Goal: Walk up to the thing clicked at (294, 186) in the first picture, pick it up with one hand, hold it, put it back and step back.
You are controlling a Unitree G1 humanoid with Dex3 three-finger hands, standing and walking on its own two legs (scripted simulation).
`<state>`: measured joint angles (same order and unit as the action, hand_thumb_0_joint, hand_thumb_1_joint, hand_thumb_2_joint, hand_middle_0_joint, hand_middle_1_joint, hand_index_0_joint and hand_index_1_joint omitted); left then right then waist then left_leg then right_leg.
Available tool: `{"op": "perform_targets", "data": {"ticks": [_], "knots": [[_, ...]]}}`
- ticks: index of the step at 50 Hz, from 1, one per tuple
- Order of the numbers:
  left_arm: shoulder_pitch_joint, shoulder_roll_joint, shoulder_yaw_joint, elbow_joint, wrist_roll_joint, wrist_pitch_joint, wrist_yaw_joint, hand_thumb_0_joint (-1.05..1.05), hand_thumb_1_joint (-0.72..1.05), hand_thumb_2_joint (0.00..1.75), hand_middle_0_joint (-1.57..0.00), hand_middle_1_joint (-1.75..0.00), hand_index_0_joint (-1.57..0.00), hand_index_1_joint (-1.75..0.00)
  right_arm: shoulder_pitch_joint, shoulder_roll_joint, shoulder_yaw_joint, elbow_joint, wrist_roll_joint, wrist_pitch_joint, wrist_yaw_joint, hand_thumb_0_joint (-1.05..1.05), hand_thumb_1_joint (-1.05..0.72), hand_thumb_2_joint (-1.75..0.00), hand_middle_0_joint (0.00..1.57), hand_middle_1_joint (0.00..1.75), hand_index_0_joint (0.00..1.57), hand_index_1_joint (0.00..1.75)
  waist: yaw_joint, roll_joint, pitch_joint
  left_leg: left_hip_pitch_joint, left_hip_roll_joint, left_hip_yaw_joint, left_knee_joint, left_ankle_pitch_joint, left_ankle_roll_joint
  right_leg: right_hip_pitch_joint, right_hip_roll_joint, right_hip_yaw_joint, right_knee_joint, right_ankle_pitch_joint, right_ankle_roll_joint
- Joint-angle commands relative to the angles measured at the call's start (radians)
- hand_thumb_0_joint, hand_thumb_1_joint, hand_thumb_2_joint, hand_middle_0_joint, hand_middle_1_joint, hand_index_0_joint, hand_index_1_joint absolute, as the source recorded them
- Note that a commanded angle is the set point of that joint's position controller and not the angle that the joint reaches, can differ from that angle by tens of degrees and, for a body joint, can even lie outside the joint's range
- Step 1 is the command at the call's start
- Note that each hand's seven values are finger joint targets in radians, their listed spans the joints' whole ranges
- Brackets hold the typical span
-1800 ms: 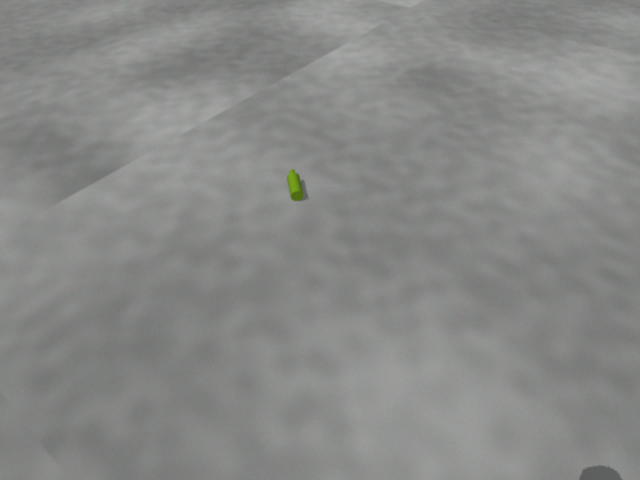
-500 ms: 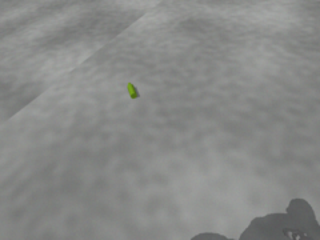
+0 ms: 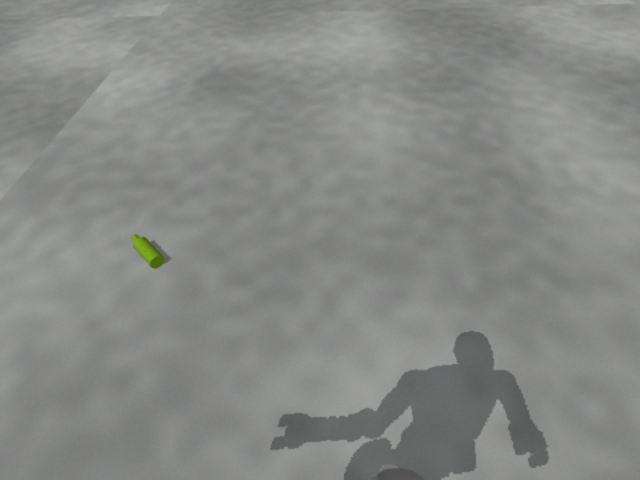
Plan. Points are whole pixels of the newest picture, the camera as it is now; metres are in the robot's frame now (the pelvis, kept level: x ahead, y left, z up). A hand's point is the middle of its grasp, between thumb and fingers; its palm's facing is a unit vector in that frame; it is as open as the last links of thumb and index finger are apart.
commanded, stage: walk up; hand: left
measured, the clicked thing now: (145, 249) +1.22 +0.62 -0.74
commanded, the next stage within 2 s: none
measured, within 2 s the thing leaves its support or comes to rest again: neither
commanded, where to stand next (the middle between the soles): +0.75 +0.76 m, yaw -54 degrees
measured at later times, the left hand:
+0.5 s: hand (0, 404) +0.36 +0.51 -0.17, palm faces -0.26 -0.77 -0.58, open 7.4 cm
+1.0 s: hand out of the picture +0.57 +0.59 -0.13, palm faces -0.36 -0.70 -0.61, open 7.4 cm
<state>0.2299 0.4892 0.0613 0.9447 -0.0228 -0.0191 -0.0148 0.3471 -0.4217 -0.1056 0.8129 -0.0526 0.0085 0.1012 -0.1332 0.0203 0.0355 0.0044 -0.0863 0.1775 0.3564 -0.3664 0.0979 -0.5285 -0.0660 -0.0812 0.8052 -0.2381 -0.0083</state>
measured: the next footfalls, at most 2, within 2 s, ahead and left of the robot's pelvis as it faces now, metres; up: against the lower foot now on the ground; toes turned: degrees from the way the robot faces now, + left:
right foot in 0.08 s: +0.18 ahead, -0.09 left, +0.00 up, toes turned -11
left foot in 0.42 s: +0.38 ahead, +0.33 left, +0.00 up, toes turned -11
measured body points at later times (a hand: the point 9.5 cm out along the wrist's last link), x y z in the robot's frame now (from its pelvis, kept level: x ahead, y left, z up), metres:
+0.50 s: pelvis +0.22 +0.21 -0.05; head +0.24 +0.20 +0.40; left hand +0.38 +0.55 -0.13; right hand +0.27 -0.16 -0.12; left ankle +0.34 +0.34 -0.73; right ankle +0.14 -0.04 -0.71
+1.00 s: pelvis +0.38 +0.33 -0.03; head +0.37 +0.28 +0.41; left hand +0.58 +0.63 -0.09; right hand +0.31 +0.01 -0.17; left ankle +0.47 +0.45 -0.67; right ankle +0.34 +0.18 -0.73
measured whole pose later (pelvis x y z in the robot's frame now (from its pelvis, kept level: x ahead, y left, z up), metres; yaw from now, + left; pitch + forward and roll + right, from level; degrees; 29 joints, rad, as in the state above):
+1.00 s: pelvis +0.38 +0.33 -0.03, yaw -27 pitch -2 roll -3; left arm 0.35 0.41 0.05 0.84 0.02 -0.08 0.11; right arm 0.24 -0.46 -0.10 0.73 -0.08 0.11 0.09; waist -0.03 0.17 0.08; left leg -0.61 0.09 -0.06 1.25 -0.44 -0.02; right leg -0.41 -0.04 -0.05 0.80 -0.36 0.00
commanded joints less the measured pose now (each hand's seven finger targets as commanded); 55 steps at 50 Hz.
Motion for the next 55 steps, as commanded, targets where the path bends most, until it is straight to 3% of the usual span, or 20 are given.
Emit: {"op": "perform_targets", "data": {"ticks": [1,3,4,5,6,7,13,21,23,24,25,29,34,36,39,40,41,43,49,55], "knots": [[-0.059,0.153,0.042,-0.114,-0.003,-0.031,0.019,0.00,0.90,0.90,-0.20,-0.30,-0.20,-0.30,-0.107,-0.184,-0.051,-0.176,-0.005,-0.025,-0.017,0.00,-0.90,-0.90,0.20,0.30,0.20,0.30,0.055,0.028,0.074,-0.178,0.243,-0.118,-0.001,0.525,-0.108,0.161,0.037,-0.082,-0.154,0.044,-0.024],[0.225,0.189,0.072,-0.050,-0.007,-0.027,0.041,0.00,0.90,0.90,-0.20,-0.30,-0.20,-0.30,-0.186,-0.209,-0.065,-0.221,-0.008,-0.027,-0.029,0.00,-0.90,-0.90,0.20,0.30,0.20,0.30,0.211,0.017,-0.074,-0.317,0.207,-0.057,0.332,0.872,-0.162,0.532,0.057,-0.094,-0.200,0.047,-0.058],[0.409,0.229,0.097,-0.008,-0.004,-0.027,0.059,0.00,0.90,0.90,-0.20,-0.30,-0.20,-0.30,-0.181,-0.200,-0.062,-0.234,-0.008,-0.027,-0.035,0.00,-0.90,-0.90,0.20,0.30,0.20,0.30,0.301,-0.101,-0.170,-0.441,0.145,-0.020,0.625,0.754,-0.197,0.766,0.033,-0.055,-0.284,0.067,-0.079],[0.491,0.271,0.119,0.001,0.006,-0.026,0.084,0.00,0.90,0.90,-0.20,-0.30,-0.20,-0.30,-0.148,-0.155,-0.041,-0.241,-0.006,-0.023,-0.041,0.00,-0.90,-0.90,0.20,0.30,0.20,0.30,0.332,-0.279,-0.179,-0.735,0.041,-0.107,0.908,0.019,-0.209,0.928,-0.165,0.288,-0.321,-0.056,-0.186],[0.376,0.307,0.126,-0.072,0.017,-0.025,0.104,0.00,0.90,0.90,-0.20,-0.30,-0.20,-0.30,-0.073,-0.191,-0.040,-0.258,0.001,-0.011,-0.039,0.00,-0.90,-0.90,0.20,0.30,0.20,0.30,0.255,-0.226,-0.246,-0.882,0.056,-0.290,1.075,-0.242,-0.226,0.917,-0.400,0.744,-0.395,-0.269,-0.306],[0.223,0.341,0.124,-0.128,0.012,-0.030,0.128,0.00,0.90,0.90,-0.20,-0.30,-0.20,-0.30,-0.077,-0.273,-0.063,-0.251,0.006,0.005,-0.045,0.00,-0.90,-0.90,0.20,0.30,0.20,0.30,0.210,-0.137,-0.211,-0.893,0.112,-0.432,1.217,-0.248,-0.231,0.747,-0.513,0.958,-0.519,-0.488,-0.397],[-0.046,0.243,0.075,-0.192,0.017,-0.097,0.118,0.00,0.90,0.90,-0.20,-0.30,-0.20,-0.30,-0.036,-0.216,-0.048,-0.201,-0.019,0.016,0.012,0.00,-0.90,-0.90,0.20,0.30,0.20,0.30,0.026,-0.031,0.059,-0.521,0.181,-0.283,0.741,0.069,-0.094,0.078,-0.103,0.236,-0.426,0.065,-0.162],[-0.019,0.283,0.085,-0.167,0.064,-0.071,0.111,0.00,0.90,0.90,-0.20,-0.30,-0.20,-0.30,0.047,-0.223,-0.095,-0.178,-0.009,0.038,0.030,0.00,-0.90,-0.90,0.20,0.30,0.20,0.30,-0.023,-0.156,-0.052,-0.080,0.164,-0.134,0.438,0.135,-0.086,-0.201,-0.055,0.153,-0.185,-0.213,-0.105],[0.023,0.152,0.050,-0.167,0.071,-0.054,0.125,0.00,0.90,0.90,-0.20,-0.30,-0.20,-0.30,0.195,-0.316,-0.122,-0.151,-0.036,0.026,0.008,0.00,-0.90,-0.90,0.20,0.30,0.20,0.30,-0.115,0.239,-0.075,-0.067,0.293,-0.406,0.178,-0.283,-0.070,-0.310,0.092,0.085,0.320,-0.349,-0.057],[0.065,0.116,0.038,-0.182,0.050,-0.047,0.134,0.00,0.90,0.90,-0.20,-0.30,-0.20,-0.30,0.054,-0.407,-0.128,-0.182,-0.011,0.011,-0.011,0.00,-0.90,-0.90,0.20,0.30,0.20,0.30,-0.026,0.452,-0.042,-0.149,0.473,-0.803,-0.152,-0.475,-0.013,-0.398,0.139,0.084,0.552,-0.410,-0.065],[0.114,0.159,0.038,-0.153,0.046,-0.052,0.144,0.00,0.90,0.90,-0.20,-0.30,-0.20,-0.30,-0.065,-0.445,-0.139,-0.194,0.001,0.007,-0.020,0.00,-0.90,-0.90,0.20,0.30,0.20,0.30,0.041,0.449,-0.031,-0.204,0.518,-0.925,-0.225,-0.604,0.079,-0.351,0.058,0.119,0.628,-0.351,-0.087],[0.172,0.243,0.077,-0.043,0.010,-0.048,0.113,0.00,0.90,0.90,-0.20,-0.30,-0.20,-0.30,-0.137,-0.269,-0.087,-0.204,-0.012,0.000,-0.036,0.00,-0.90,-0.90,0.20,0.30,0.20,0.30,0.077,0.280,-0.015,-0.257,0.343,-0.430,0.009,-0.157,0.040,-0.214,-0.020,0.089,0.437,-0.164,-0.041],[0.162,0.169,0.054,-0.058,0.013,-0.052,0.111,0.00,0.90,0.90,-0.20,-0.30,-0.20,-0.30,-0.090,-0.213,-0.061,-0.199,-0.028,0.002,-0.040,0.00,-0.90,-0.90,0.20,0.30,0.20,0.30,0.048,0.191,-0.066,-0.169,0.376,-0.301,0.107,0.310,0.132,-0.083,-0.013,0.009,0.151,-0.190,-0.017],[0.182,0.160,0.056,-0.066,0.013,-0.052,0.115,0.00,0.90,0.90,-0.20,-0.30,-0.20,-0.30,-0.112,-0.208,-0.059,-0.213,-0.030,0.011,-0.039,0.00,-0.90,-0.90,0.20,0.30,0.20,0.30,0.060,0.165,-0.067,-0.231,0.399,-0.280,0.111,0.306,0.137,0.023,-0.013,0.011,0.054,-0.141,-0.031],[0.380,0.195,0.092,-0.010,0.021,-0.057,0.129,0.00,0.90,0.90,-0.20,-0.30,-0.20,-0.30,-0.241,-0.183,-0.036,-0.265,-0.022,0.033,-0.025,0.00,-0.90,-0.90,0.20,0.30,0.20,0.30,0.202,-0.035,-0.110,-0.567,0.295,-0.113,0.382,0.217,0.032,0.518,0.012,0.006,-0.196,0.119,-0.055],[0.467,0.256,0.119,-0.007,0.029,-0.057,0.143,0.00,0.90,0.90,-0.20,-0.30,-0.20,-0.30,-0.216,-0.149,-0.024,-0.270,-0.016,0.034,-0.025,0.00,-0.90,-0.90,0.20,0.30,0.20,0.30,0.261,-0.180,-0.137,-0.730,0.228,-0.083,0.604,0.054,-0.034,0.672,-0.056,0.166,-0.245,0.061,-0.077],[0.444,0.316,0.131,-0.046,0.043,-0.055,0.156,0.00,0.90,0.90,-0.20,-0.30,-0.20,-0.30,-0.157,-0.127,-0.014,-0.270,-0.020,0.043,-0.030,0.00,-0.90,-0.90,0.20,0.30,0.20,0.30,0.223,-0.296,-0.113,-0.902,0.144,-0.129,0.807,-0.216,-0.103,0.685,-0.264,0.540,-0.375,-0.089,-0.160],[0.220,0.322,0.115,-0.152,0.027,-0.057,0.166,0.00,0.90,0.90,-0.20,-0.30,-0.20,-0.30,-0.082,-0.253,-0.063,-0.242,-0.028,0.071,-0.039,0.00,-0.90,-0.90,0.20,0.30,0.20,0.30,0.131,-0.066,-0.023,-0.863,0.199,-0.329,1.000,-0.202,-0.171,0.414,-0.434,0.792,-0.463,-0.300,-0.332],[0.106,0.303,0.110,-0.185,0.053,-0.079,0.152,0.00,0.90,0.90,-0.20,-0.30,-0.20,-0.30,-0.060,-0.254,-0.066,-0.164,-0.015,0.072,-0.017,0.00,-0.90,-0.90,0.20,0.30,0.20,0.30,0.074,-0.116,0.034,-0.611,0.230,-0.294,0.900,-0.028,-0.108,0.044,-0.198,0.369,-0.354,-0.225,-0.202],[0.125,0.368,0.134,-0.189,0.073,-0.077,0.143,0.00,0.90,0.90,-0.20,-0.30,-0.20,-0.30,-0.143,-0.243,-0.082,-0.209,-0.010,0.074,0.002,0.00,-0.90,-0.90,0.20,0.30,0.20,0.30,0.109,-0.211,0.028,-0.544,0.209,-0.195,0.706,-0.117,-0.091,-0.019,-0.150,0.331,-0.274,-0.253,-0.206]]}}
